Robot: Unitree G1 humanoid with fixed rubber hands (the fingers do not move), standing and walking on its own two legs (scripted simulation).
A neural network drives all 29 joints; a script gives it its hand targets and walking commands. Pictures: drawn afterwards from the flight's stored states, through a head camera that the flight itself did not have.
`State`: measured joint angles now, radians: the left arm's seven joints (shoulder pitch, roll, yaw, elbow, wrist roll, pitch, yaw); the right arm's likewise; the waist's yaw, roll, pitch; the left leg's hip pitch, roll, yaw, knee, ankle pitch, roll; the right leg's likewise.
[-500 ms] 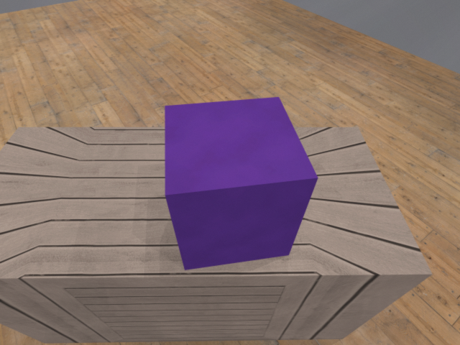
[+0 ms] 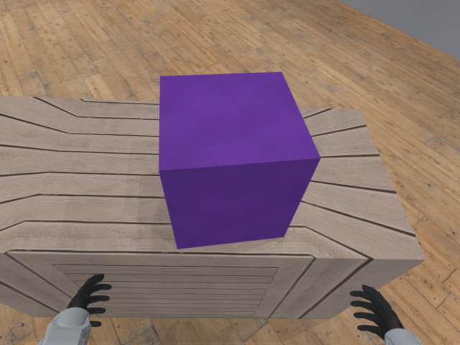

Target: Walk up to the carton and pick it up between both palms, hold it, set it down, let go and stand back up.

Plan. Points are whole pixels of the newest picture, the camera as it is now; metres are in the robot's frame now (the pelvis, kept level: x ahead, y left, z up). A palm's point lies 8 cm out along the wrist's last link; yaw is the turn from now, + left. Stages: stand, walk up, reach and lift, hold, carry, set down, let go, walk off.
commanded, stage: reach and lift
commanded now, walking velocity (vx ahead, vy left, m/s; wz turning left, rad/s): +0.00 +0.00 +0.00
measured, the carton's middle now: (227, 163) +0.46 +0.00 +0.02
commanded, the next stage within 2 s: none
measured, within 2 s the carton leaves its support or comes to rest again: neither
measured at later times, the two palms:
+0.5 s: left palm (70, 335) +0.16 +0.25 -0.06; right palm out of the picture +0.14 -0.25 -0.07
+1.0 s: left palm (85, 314) +0.19 +0.23 -0.04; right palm (372, 306) +0.20 -0.25 -0.05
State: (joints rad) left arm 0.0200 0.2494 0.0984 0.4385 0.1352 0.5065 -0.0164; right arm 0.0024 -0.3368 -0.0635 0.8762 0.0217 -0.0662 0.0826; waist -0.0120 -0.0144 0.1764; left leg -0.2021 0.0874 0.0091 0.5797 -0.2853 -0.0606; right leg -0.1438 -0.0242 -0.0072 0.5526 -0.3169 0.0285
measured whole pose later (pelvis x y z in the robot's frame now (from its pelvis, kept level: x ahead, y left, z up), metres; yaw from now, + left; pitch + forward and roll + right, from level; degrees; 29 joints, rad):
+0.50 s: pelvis +0.00 +0.01 +0.01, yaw -2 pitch -4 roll +0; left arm 0.20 0.21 0.09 0.43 -0.01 0.25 0.05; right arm 0.20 -0.24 -0.06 0.66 0.00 -0.13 0.08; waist 0.01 0.00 0.11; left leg -0.14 0.08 0.06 0.41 -0.20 -0.05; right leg -0.12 -0.03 0.04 0.43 -0.24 0.04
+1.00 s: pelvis +0.03 +0.00 +0.02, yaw -2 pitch -2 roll +0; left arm 0.25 0.14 0.05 0.46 -0.05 -0.08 0.10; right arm 0.17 -0.30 0.01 0.72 0.18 -0.32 0.11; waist 0.05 0.01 0.05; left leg -0.09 0.08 0.07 0.33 -0.20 -0.06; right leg -0.07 -0.03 0.03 0.34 -0.23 0.03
